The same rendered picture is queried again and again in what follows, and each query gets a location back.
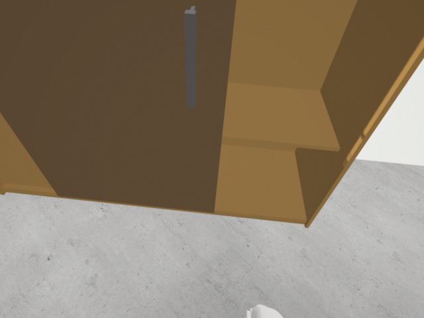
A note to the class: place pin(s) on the handle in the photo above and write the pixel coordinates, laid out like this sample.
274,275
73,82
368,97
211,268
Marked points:
190,55

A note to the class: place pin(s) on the wardrobe door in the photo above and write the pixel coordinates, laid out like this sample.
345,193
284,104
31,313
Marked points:
95,90
16,165

